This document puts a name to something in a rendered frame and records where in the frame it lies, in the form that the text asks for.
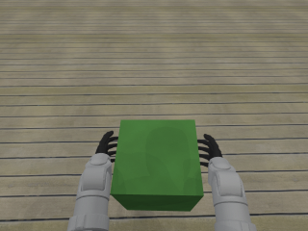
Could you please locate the robot right hand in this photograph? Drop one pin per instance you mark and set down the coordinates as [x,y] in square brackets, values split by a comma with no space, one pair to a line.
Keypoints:
[213,149]

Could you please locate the robot left forearm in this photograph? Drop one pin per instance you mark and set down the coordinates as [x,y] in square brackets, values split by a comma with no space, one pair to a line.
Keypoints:
[93,195]

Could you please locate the robot right forearm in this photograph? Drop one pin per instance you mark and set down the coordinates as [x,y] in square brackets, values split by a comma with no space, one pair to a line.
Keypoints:
[229,199]

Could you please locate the robot left hand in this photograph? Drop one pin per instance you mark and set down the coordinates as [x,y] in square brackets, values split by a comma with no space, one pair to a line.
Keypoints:
[104,145]

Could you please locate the carton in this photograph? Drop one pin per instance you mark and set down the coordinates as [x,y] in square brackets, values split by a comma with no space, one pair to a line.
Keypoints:
[157,165]

